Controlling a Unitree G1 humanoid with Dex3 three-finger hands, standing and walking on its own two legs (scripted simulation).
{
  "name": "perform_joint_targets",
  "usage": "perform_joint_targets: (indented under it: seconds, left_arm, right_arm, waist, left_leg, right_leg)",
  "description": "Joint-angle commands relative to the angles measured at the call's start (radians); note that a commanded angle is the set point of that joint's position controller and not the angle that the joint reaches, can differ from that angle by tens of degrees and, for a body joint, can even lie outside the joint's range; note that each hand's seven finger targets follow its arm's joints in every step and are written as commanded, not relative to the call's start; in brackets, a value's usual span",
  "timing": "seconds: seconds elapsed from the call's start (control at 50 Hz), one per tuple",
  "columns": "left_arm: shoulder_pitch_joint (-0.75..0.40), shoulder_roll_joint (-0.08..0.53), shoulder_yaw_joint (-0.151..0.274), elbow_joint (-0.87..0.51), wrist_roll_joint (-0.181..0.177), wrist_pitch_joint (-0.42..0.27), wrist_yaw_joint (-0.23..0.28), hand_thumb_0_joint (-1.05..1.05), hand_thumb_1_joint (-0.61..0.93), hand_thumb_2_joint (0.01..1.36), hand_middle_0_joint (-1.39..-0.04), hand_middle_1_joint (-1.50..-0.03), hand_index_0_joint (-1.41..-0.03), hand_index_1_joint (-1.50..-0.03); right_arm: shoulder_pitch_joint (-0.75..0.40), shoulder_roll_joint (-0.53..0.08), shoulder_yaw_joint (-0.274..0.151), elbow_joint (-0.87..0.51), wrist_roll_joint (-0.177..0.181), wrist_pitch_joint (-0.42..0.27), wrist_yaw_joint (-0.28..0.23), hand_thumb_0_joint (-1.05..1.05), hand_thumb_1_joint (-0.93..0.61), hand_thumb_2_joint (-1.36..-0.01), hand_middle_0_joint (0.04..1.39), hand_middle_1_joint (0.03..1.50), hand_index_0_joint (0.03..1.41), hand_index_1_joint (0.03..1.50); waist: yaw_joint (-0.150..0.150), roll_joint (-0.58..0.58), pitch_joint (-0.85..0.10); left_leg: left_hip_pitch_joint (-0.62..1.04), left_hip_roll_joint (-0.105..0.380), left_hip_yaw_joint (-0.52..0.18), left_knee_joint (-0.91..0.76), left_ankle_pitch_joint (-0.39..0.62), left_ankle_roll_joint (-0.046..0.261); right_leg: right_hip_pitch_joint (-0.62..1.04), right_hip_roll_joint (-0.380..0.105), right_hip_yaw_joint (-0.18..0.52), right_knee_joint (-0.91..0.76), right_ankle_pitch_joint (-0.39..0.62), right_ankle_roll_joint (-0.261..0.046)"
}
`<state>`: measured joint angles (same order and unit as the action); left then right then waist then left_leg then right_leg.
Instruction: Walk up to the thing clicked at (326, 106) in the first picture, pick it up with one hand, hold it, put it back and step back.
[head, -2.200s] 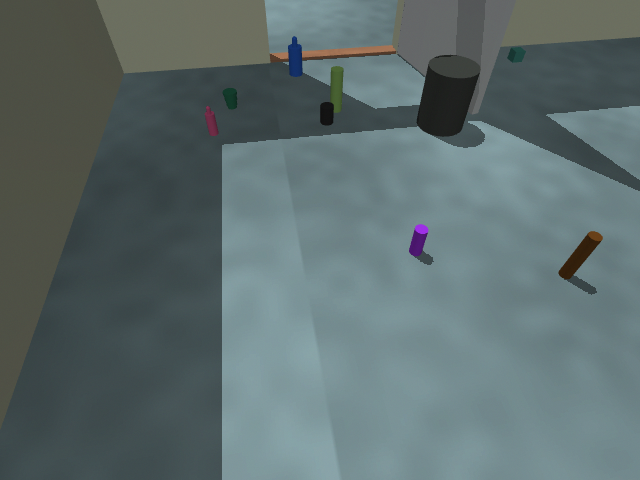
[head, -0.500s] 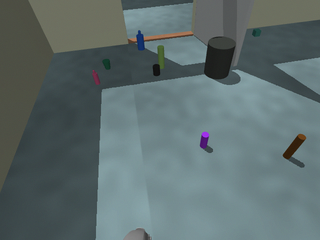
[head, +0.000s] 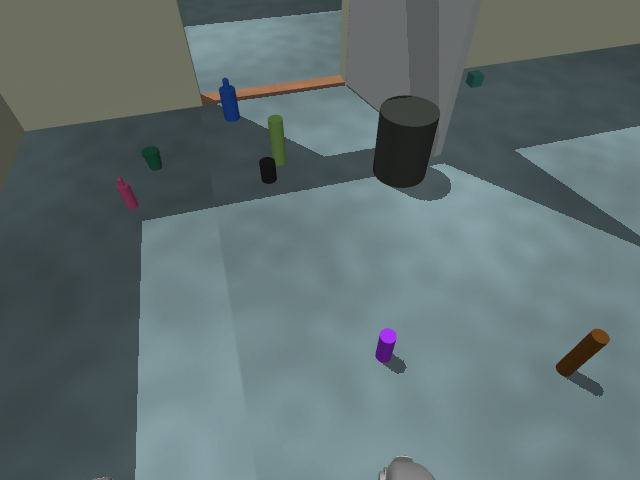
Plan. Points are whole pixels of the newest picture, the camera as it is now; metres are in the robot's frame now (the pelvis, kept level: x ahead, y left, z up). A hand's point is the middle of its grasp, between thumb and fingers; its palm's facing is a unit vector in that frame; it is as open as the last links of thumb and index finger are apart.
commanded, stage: walk up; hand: left
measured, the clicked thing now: (267, 168) +1.58 +0.28 -0.72
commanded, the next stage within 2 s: none
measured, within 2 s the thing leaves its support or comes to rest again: neither
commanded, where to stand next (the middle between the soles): +1.18 +0.05 m, yaw +0 degrees
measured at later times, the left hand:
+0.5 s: hand (164, 393) +0.28 +0.26 -0.14, palm faces +0.03 -0.92 -0.38, open 7.4 cm
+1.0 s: hand (204, 237) +0.61 +0.26 -0.14, palm faces -0.04 -0.91 -0.41, open 7.4 cm
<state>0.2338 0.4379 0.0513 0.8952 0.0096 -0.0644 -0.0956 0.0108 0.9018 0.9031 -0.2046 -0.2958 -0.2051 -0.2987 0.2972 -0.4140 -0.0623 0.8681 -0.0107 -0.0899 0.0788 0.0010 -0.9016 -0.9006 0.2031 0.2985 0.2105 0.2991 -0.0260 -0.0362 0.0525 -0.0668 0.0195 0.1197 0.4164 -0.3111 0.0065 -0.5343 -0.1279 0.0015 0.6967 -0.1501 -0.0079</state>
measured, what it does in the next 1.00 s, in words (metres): walks ahead: right foot, then left foot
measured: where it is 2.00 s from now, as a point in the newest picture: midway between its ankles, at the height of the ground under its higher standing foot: (319, 290)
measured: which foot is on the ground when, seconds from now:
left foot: down 0.00-0.12, up 0.14-0.54, down 0.56-1.00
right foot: up 0.00-0.08, down 0.10-0.58, up 0.60-0.96, down 0.98-1.00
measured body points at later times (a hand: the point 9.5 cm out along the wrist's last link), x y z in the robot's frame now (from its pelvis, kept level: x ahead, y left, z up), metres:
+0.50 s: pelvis +0.27 -0.03 +0.00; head +0.30 -0.03 +0.45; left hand +0.28 +0.30 -0.11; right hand +0.40 -0.34 -0.11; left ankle +0.42 +0.12 -0.72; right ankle +0.20 -0.15 -0.74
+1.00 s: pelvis +0.52 -0.02 -0.02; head +0.54 -0.04 +0.43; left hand +0.61 +0.31 -0.11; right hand +0.56 -0.35 -0.14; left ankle +0.43 +0.11 -0.73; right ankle +0.63 -0.14 -0.74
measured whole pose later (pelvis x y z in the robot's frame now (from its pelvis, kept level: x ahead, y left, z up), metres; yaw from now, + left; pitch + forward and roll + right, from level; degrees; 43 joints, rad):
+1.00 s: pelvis +0.52 -0.02 -0.02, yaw +1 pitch -2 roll +1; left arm 0.23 0.42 0.06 0.91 0.02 -0.08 -0.07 0.01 0.90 0.90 -0.20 -0.30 -0.21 -0.30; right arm 0.34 -0.44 -0.06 0.88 -0.01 -0.06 0.06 0.00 -0.90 -0.90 0.20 0.30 0.21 0.30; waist -0.03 0.03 0.07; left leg -0.10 0.06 0.09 0.64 -0.46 0.01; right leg -0.40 -0.06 -0.07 0.59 -0.14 -0.02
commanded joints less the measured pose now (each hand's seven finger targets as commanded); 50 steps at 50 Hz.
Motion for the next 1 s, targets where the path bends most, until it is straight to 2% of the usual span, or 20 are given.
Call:
perform_joint_targets:
  seconds: [0.0, 0.06, 0.08, 0.1, 0.12, 0.16, 0.22, 0.32, 0.42, 0.48, 0.5, 0.52, 0.56, 0.6, 0.66, 0.78, 0.88, 0.94, 0.96, 0.98]
  left_arm:
    - [-0.032, 0.172, 0.068, -0.045, -0.004, -0.027, -0.001, 0.0, 0.9, 0.9, -0.2, -0.3, -0.2, -0.3]
    - [0.126, 0.22, 0.094, 0.003, 0.002, -0.043, 0.019, 0.0, 0.9, 0.9, -0.2, -0.3, -0.2, -0.3]
    - [0.242, 0.296, 0.122, 0.015, 0.009, -0.053, 0.036, 0.0, 0.9, 0.9, -0.2, -0.3, -0.2, -0.3]
    - [0.276, 0.387, 0.129, 0.005, -0.004, -0.057, 0.044, 0.0, 0.9, 0.9, -0.2, -0.3, -0.2, -0.3]
    - [0.213, 0.376, 0.115, -0.018, -0.02, -0.054, 0.052, 0.0, 0.9, 0.9, -0.2, -0.3, -0.2, -0.3]
    - [0.081, 0.298, 0.095, -0.042, -0.026, -0.052, 0.062, 0.0, 0.9, 0.9, -0.2, -0.3, -0.2, -0.3]
    - [0.019, 0.235, 0.072, -0.054, -0.021, -0.059, 0.062, 0.0, 0.9, 0.9, -0.2, -0.3, -0.2, -0.3]
    - [0.066, 0.248, 0.081, -0.075, -0.009, -0.072, 0.063, 0.0, 0.9, 0.9, -0.2, -0.3, -0.2, -0.3]
    - [0.088, 0.251, 0.081, -0.069, -0.008, -0.063, 0.059, 0.0, 0.9, 0.9, -0.2, -0.3, -0.2, -0.3]
    - [0.055, 0.274, 0.084, -0.079, -0.005, -0.053, 0.066, 0.0, 0.9, 0.9, -0.2, -0.3, -0.2, -0.3]
    - [0.038, 0.271, 0.079, -0.085, -0.001, -0.05, 0.069, 0.0, 0.9, 0.9, -0.2, -0.3, -0.2, -0.3]
    - [0.078, 0.224, 0.059, -0.087, -0.004, -0.044, 0.073, 0.0, 0.9, 0.9, -0.2, -0.3, -0.2, -0.3]
    - [0.145, 0.164, 0.037, -0.099, -0.032, -0.037, 0.077, 0.0, 0.9, 0.9, -0.2, -0.3, -0.2, -0.3]
    - [0.091, 0.237, 0.035, -0.067, -0.019, -0.037, 0.081, 0.0, 0.9, 0.9, -0.2, -0.3, -0.2, -0.3]
    - [0.149, 0.208, 0.041, -0.018, -0.023, -0.026, 0.06, 0.0, 0.9, 0.9, -0.2, -0.3, -0.2, -0.3]
    - [0.026, 0.169, 0.041, -0.058, 0.0, -0.018, 0.03, 0.0, 0.9, 0.9, -0.2, -0.3, -0.2, -0.3]
    - [-0.007, 0.152, 0.051, -0.056, -0.002, -0.03, 0.026, 0.0, 0.9, 0.9, -0.2, -0.3, -0.2, -0.3]
    - [0.127, 0.203, 0.077, -0.01, 0.003, -0.045, 0.046, 0.0, 0.9, 0.9, -0.2, -0.3, -0.2, -0.3]
    - [0.219, 0.267, 0.1, 0.0, 0.009, -0.055, 0.059, 0.0, 0.9, 0.9, -0.2, -0.3, -0.2, -0.3]
    - [0.255, 0.365, 0.117, -0.013, 0.0, -0.058, 0.065, 0.0, 0.9, 0.9, -0.2, -0.3, -0.2, -0.3]
  right_arm:
    - [-0.082, -0.265, -0.078, -0.093, 0.01, -0.03, -0.014, 0.0, -0.9, -0.9, 0.2, 0.3, 0.2, 0.3]
    - [-0.056, -0.218, -0.059, -0.087, 0.0, -0.021, -0.026, 0.0, -0.9, -0.9, 0.2, 0.3, 0.2, 0.3]
    - [0.005, -0.151, -0.035, -0.092, 0.0, -0.021, -0.025, 0.0, -0.9, -0.9, 0.2, 0.3, 0.2, 0.3]
    - [0.021, -0.167, -0.037, -0.108, 0.017, -0.023, -0.028, 0.0, -0.9, -0.9, 0.2, 0.3, 0.2, 0.3]
    - [-0.037, -0.23, -0.047, -0.08, 0.007, -0.013, -0.044, 0.0, -0.9, -0.9, 0.2, 0.3, 0.2, 0.3]
    - [-0.027, -0.231, -0.05, -0.039, 0.028, -0.004, -0.041, 0.0, -0.9, -0.9, 0.2, 0.3, 0.2, 0.3]
    - [0.037, -0.208, -0.05, 0.005, 0.011, 0.018, -0.02, 0.0, -0.9, -0.9, 0.2, 0.3, 0.2, 0.3]
    - [-0.091, -0.18, -0.05, -0.041, -0.009, 0.028, 0.007, 0.0, -0.9, -0.9, 0.2, 0.3, 0.2, 0.3]
    - [-0.201, -0.157, -0.053, -0.073, -0.009, 0.014, 0.023, 0.0, -0.9, -0.9, 0.2, 0.3, 0.2, 0.3]
    - [-0.146, -0.174, -0.065, -0.059, -0.007, 0.015, 0.02, 0.0, -0.9, -0.9, 0.2, 0.3, 0.2, 0.3]
    - [-0.055, -0.189, -0.075, -0.035, -0.011, 0.013, 0.017, 0.0, -0.9, -0.9, 0.2, 0.3, 0.2, 0.3]
    - [0.072, -0.237, -0.093, 0.006, -0.027, 0.005, 0.004, 0.0, -0.9, -0.9, 0.2, 0.3, 0.2, 0.3]
    - [0.169, -0.373, -0.132, -0.021, -0.015, -0.005, -0.022, 0.0, -0.9, -0.9, 0.2, 0.3, 0.2, 0.3]
    - [0.049, -0.314, -0.113, -0.052, 0.028, 0.0, -0.032, 0.0, -0.9, -0.9, 0.2, 0.3, 0.2, 0.3]
    - [-0.04, -0.236, -0.068, -0.066, 0.021, -0.012, -0.036, 0.0, -0.9, -0.9, 0.2, 0.3, 0.2, 0.3]
    - [-0.014, -0.261, -0.073, -0.081, 0.009, -0.027, -0.03, 0.0, -0.9, -0.9, 0.2, 0.3, 0.2, 0.3]
    - [-0.033, -0.252, -0.068, -0.095, 0.01, -0.013, -0.03, 0.0, -0.9, -0.9, 0.2, 0.3, 0.2, 0.3]
    - [-0.017, -0.209, -0.048, -0.11, 0.011, -0.001, -0.034, 0.0, -0.9, -0.9, 0.2, 0.3, 0.2, 0.3]
    - [0.029, -0.15, -0.027, -0.12, 0.013, -0.004, -0.033, 0.0, -0.9, -0.9, 0.2, 0.3, 0.2, 0.3]
    - [0.035, -0.156, -0.025, -0.13, 0.018, -0.001, -0.033, 0.0, -0.9, -0.9, 0.2, 0.3, 0.2, 0.3]
  waist:
    - [0.037, 0.148, 0.018]
    - [0.135, -0.016, -0.091]
    - [0.183, -0.243, -0.165]
    - [0.171, -0.336, -0.198]
    - [0.164, -0.172, -0.145]
    - [0.086, -0.074, -0.072]
    - [0.027, -0.131, -0.022]
    - [0.063, -0.078, -0.001]
    - [0.083, -0.051, -0.001]
    - [0.042, -0.028, -0.015]
    - [-0.015, 0.021, -0.054]
    - [-0.062, 0.128, -0.134]
    - [-0.091, 0.348, -0.218]
    - [-0.041, 0.12, -0.115]
    - [0.023, 0.163, -0.011]
    - [-0.001, 0.18, 0.019]
    - [0.016, 0.16, -0.02]
    - [0.095, 0.014, -0.102]
    - [0.132, -0.175, -0.172]
    - [0.144, -0.275, -0.189]
  left_leg:
    - [-0.242, 0.215, -0.126, -0.171, -0.066, 0.178]
    - [-0.283, 0.142, -0.048, 0.254, 0.214, 0.117]
    - [-0.411, 0.042, 0.005, 0.595, 0.118, 0.078]
    - [-0.636, -0.07, -0.045, 0.805, -0.196, 0.037]
    - [-0.641, -0.009, -0.179, 0.883, -0.2, 0.032]
    - [-0.586, 0.047, -0.235, 0.822, -0.027, 0.042]
    - [-0.473, 0.072, -0.187, 0.66, 0.059, 0.022]
    - [-0.535, 0.088, -0.146, 0.399, 0.125, -0.021]
    - [-0.366, 0.069, -0.068, 0.172, 0.255, 0.007]
    - [-0.262, 0.055, -0.052, 0.137, 0.201, 0.036]
    - [-0.142, 0.03, -0.043, 0.103, 0.176, 0.058]
    - [0.065, 0.024, -0.081, 0.084, 0.103, 0.102]
    - [0.329, 0.394, -0.787, -0.133, -0.115, 0.251]
    - [0.112, 0.361, -0.586, -0.141, -0.046, 0.242]
    - [-0.099, 0.257, -0.301, -0.169, 0.13, 0.191]
    - [-0.102, 0.258, -0.221, -0.197, 0.137, 0.247]
    - [-0.104, 0.202, -0.14, -0.068, 0.233, 0.187]
    - [-0.218, 0.146, -0.093, 0.227, 0.261, 0.131]
    - [-0.34, 0.063, -0.029, 0.505, 0.139, 0.088]
    - [-0.57, -0.062, -0.044, 0.7, -0.194, 0.042]
  right_leg:
    - [0.234, 0.026, -0.065, -0.07, 0.098, -0.007]
    - [0.538, 0.071, -0.07, -0.131, -0.056, -0.046]
    - [0.674, -0.058, 0.134, -0.246, -0.282, -0.08]
    - [0.791, -0.323, 0.665, -0.45, -0.288, -0.203]
    - [0.673, -0.355, 0.72, -0.477, -0.285, -0.238]
    - [0.535, -0.213, 0.374, -0.432, -0.154, -0.186]
    - [0.358, -0.115, 0.141, -0.472, -0.064, -0.158]
    - [0.415, -0.138, 0.057, -0.504, -0.045, -0.204]
    - [0.397, -0.116, -0.022, -0.437, 0.064, -0.164]
    - [0.401, -0.14, -0.011, -0.352, 0.085, -0.16]
    - [0.386, -0.115, -0.04, -0.211, 0.192, -0.141]
    - [0.289, -0.053, -0.079, 0.051, 0.219, -0.109]
    - [-0.152, 0.185, -0.041, 0.503, -0.37, -0.046]
    - [-0.115, 0.072, 0.107, 0.56, -0.267, -0.053]
    - [-0.002, 0.012, 0.066, 0.389, -0.177, -0.027]
    - [0.002, -0.014, -0.017, 0.09, -0.1, 0.012]
    - [0.173, 0.055, -0.073, -0.105, 0.009, -0.012]
    - [0.496, 0.095, -0.074, -0.2, -0.029, -0.044]
    - [0.634, -0.064, 0.149, -0.294, -0.159, -0.088]
    - [0.738, -0.314, 0.606, -0.434, -0.216, -0.209]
